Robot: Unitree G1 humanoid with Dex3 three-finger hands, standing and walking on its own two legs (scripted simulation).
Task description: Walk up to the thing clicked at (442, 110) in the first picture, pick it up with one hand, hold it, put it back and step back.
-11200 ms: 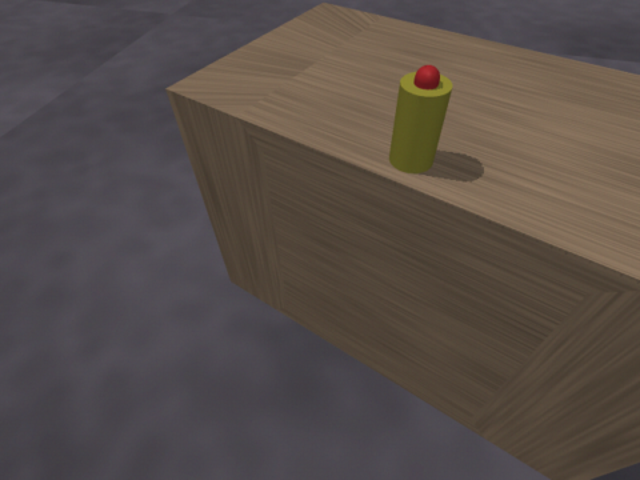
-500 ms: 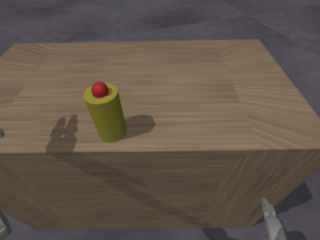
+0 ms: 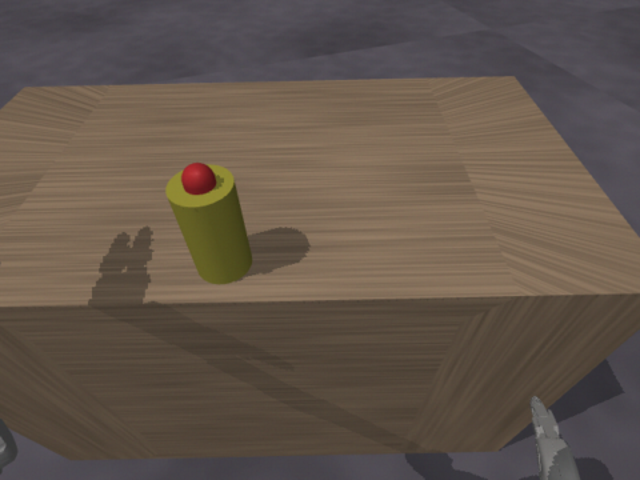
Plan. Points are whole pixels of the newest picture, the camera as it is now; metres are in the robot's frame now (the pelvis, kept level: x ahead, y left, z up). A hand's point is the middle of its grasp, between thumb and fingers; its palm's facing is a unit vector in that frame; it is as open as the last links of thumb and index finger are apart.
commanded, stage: go down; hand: left
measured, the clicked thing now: (211, 220) +0.43 +0.16 +0.12
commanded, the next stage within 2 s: approach in 0.30 s
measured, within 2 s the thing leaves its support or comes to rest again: neither
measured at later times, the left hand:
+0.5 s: hand out of the picture +0.34 +0.35 +0.22, palm faces +0.12 -0.99 -0.01, open 17.7 cm
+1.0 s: hand (182, 236) +0.42 +0.21 +0.10, palm faces +0.01 -1.00 +0.07, open 17.6 cm
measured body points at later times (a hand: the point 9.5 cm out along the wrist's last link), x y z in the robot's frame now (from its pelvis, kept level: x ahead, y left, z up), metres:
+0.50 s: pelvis -0.01 -0.01 +0.00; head -0.01 +0.00 +0.45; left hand +0.33 +0.41 +0.22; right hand +0.16 -0.26 -0.07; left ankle -0.01 +0.12 -0.74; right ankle -0.01 -0.15 -0.74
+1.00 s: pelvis -0.01 +0.00 -0.01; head +0.03 +0.01 +0.44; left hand +0.41 +0.26 +0.10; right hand +0.13 -0.27 -0.08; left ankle -0.01 +0.12 -0.74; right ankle -0.01 -0.15 -0.74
